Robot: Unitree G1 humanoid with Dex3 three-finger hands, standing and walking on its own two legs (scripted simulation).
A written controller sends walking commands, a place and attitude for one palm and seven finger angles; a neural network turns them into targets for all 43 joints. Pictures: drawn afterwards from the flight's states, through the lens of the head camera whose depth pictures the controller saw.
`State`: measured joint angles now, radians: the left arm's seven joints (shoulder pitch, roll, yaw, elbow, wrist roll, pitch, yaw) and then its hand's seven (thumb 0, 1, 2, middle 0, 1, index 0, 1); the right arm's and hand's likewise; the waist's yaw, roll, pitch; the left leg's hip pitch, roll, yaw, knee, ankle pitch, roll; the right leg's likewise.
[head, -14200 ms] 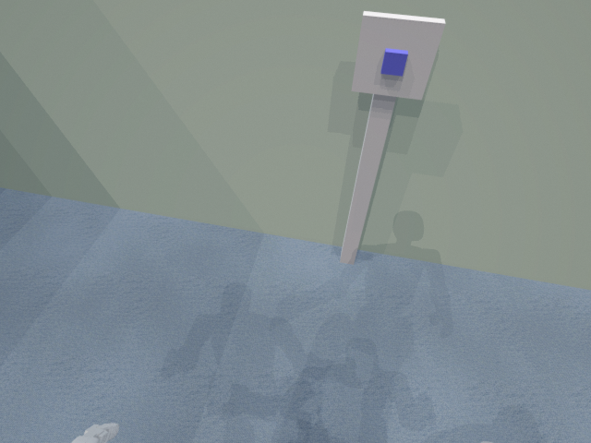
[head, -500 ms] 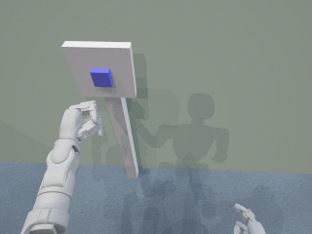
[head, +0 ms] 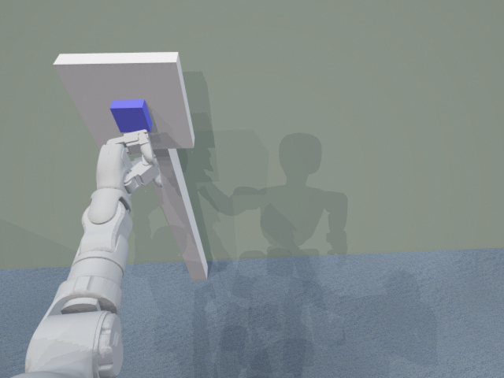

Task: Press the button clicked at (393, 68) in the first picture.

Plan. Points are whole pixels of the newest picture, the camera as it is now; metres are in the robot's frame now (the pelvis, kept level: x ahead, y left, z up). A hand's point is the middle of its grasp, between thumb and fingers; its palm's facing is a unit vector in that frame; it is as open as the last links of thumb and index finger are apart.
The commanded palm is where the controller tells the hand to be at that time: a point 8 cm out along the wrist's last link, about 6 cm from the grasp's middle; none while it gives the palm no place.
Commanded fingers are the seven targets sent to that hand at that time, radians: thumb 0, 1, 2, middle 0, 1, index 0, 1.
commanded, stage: aim a knuckle at the button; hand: left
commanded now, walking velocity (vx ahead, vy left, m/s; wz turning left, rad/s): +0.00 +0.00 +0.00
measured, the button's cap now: (132, 115) +0.52 +0.20 +0.13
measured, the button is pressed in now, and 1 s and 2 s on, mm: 0 0 12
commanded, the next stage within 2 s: press the button with the knuckle in 0.54 s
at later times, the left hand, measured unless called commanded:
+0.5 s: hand (147, 170) +0.42 +0.16 +0.10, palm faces +0.05 -1.00 +0.00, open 3.1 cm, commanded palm +0.39 +0.21 +0.10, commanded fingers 0.00 0.90 0.90 -1.30 -1.50 -1.30 -1.50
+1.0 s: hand (159, 158) +0.44 +0.15 +0.10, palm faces +0.05 -1.00 -0.02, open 3.1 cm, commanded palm +0.42 +0.20 +0.10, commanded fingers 0.00 0.90 0.90 -1.30 -1.50 -1.30 -1.50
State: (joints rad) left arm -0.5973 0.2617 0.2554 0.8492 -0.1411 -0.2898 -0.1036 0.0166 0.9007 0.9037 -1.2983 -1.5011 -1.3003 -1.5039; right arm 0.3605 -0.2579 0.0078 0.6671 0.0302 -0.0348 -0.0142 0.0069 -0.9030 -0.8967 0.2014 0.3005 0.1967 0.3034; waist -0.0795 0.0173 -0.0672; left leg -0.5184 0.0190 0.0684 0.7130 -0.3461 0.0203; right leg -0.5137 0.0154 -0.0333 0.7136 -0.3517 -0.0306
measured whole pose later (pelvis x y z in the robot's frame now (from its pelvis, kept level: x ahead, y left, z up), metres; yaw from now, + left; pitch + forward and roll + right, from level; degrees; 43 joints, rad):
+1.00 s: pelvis +0.00 +0.00 +0.00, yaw +1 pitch +10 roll +0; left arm -0.70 0.27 0.23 0.95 -0.13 -0.31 -0.08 0.02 0.90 0.90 -1.30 -1.50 -1.30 -1.50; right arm 0.34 -0.25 0.01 0.66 0.03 -0.02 -0.01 0.01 -0.90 -0.90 0.20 0.30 0.20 0.30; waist -0.08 0.02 -0.06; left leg -0.56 0.02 0.05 0.74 -0.35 0.02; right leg -0.54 0.01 -0.05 0.74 -0.36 -0.03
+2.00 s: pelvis -0.03 +0.00 -0.02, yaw +1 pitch +15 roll -2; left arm -1.03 0.45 0.32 1.30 -0.06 -0.36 -0.11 0.01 0.77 0.97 -1.30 -1.50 -1.43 -1.50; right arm 0.41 -0.28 0.04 0.68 0.00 -0.04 -0.02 0.00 -0.90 -0.90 0.20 0.30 0.20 0.30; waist -0.18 0.02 -0.06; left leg -0.78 0.03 0.02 0.85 -0.34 0.03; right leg -0.74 0.02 -0.08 0.80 -0.33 -0.03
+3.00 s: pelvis +0.01 +0.00 +0.00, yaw +1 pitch +9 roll -1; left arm -0.41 0.23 0.21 0.63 -0.18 -0.26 -0.12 0.02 0.90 0.90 -1.30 -1.50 -1.30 -1.50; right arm 0.31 -0.26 0.01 0.58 0.04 0.00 0.00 0.01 -0.90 -0.90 0.20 0.30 0.20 0.30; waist -0.04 0.03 -0.09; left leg -0.51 0.03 0.05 0.74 -0.38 0.02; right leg -0.49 0.03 -0.05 0.72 -0.38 -0.03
